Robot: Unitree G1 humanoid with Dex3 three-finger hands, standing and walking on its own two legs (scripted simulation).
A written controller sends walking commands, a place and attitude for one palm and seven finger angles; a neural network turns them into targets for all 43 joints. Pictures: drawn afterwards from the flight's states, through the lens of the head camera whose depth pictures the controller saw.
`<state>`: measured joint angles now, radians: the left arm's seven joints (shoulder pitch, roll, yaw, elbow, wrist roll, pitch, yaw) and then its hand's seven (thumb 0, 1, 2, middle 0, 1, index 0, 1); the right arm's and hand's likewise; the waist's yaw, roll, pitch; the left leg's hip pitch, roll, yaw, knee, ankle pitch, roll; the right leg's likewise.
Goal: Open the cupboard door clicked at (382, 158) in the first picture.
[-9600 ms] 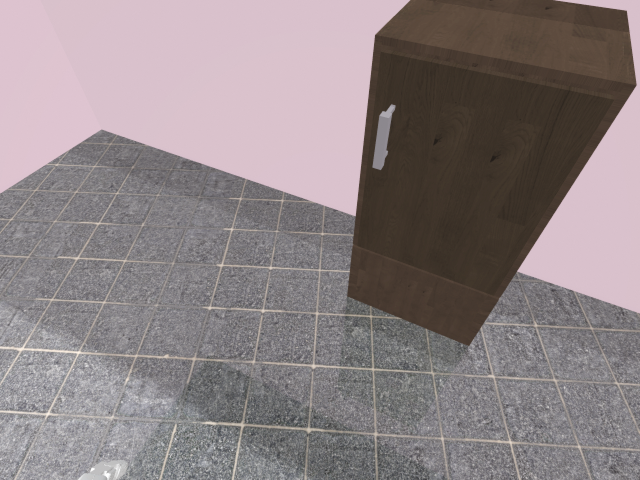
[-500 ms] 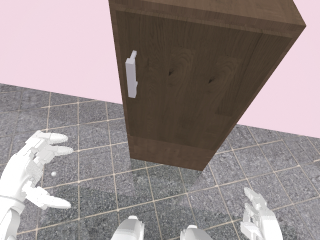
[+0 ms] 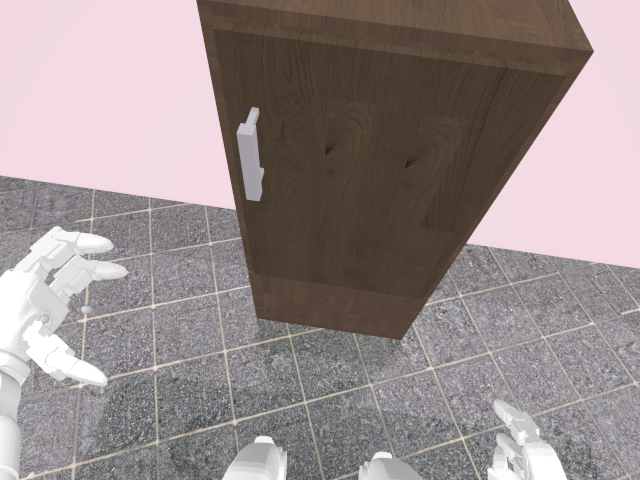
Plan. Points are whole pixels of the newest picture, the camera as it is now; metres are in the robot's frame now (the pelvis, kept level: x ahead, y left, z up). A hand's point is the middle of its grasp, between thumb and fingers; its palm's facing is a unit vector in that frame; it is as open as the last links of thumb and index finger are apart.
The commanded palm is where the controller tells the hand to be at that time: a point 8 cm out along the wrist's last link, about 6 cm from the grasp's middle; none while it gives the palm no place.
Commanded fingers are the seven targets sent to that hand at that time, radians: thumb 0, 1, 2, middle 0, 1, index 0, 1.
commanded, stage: raise the hand with hooked fingers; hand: left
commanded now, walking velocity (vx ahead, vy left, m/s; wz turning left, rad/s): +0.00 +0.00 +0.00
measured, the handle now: (254, 156) +0.55 +0.13 +0.05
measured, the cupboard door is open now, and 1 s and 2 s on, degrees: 0 0 0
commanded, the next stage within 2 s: move the hooked fingers beside the handle in 0.34 s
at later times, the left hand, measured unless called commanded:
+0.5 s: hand (92, 311) +0.28 +0.27 +0.06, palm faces -0.07 -1.00 -0.05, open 14.0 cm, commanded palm +0.27 +0.31 +0.06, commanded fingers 0.00 -0.50 0.30 -0.30 -1.20 -0.30 -1.20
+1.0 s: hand (132, 253) +0.36 +0.25 +0.06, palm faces -0.09 -1.00 -0.02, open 14.0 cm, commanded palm +0.34 +0.30 +0.06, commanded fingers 0.00 -0.50 0.30 -0.30 -1.20 -0.30 -1.20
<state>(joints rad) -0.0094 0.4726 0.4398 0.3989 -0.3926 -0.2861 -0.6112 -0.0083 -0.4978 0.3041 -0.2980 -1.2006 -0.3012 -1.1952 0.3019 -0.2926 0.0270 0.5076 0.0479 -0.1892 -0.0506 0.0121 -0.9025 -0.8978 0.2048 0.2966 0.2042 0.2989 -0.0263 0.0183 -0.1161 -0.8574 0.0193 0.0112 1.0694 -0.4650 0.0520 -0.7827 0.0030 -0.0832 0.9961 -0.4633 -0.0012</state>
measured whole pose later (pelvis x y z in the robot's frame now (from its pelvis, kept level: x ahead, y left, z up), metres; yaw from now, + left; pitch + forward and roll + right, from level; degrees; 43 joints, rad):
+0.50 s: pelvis +0.00 -0.01 +0.00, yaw +0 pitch +14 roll -3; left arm -0.01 0.45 0.43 0.40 -0.39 -0.30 -0.60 -0.01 -0.50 0.30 -0.30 -1.20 -0.30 -1.20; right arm 0.28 -0.28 0.04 0.50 0.05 -0.18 -0.05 0.01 -0.90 -0.90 0.20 0.30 0.20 0.30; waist -0.02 0.03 -0.12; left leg -0.86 0.02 0.00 1.08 -0.47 0.04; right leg -0.79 0.01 -0.09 1.01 -0.47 -0.01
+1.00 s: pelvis +0.00 -0.01 -0.01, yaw -1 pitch +17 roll -3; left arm -0.32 0.50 0.42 0.67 -0.32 -0.31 -0.57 -0.01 -0.50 0.30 -0.30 -1.20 -0.30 -1.20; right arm 0.32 -0.29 0.03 0.55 0.05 -0.12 -0.06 0.01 -0.90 -0.90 0.20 0.30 0.20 0.30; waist -0.06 0.01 -0.12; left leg -0.91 0.03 0.01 1.09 -0.47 0.04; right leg -0.85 0.01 -0.08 1.03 -0.47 -0.01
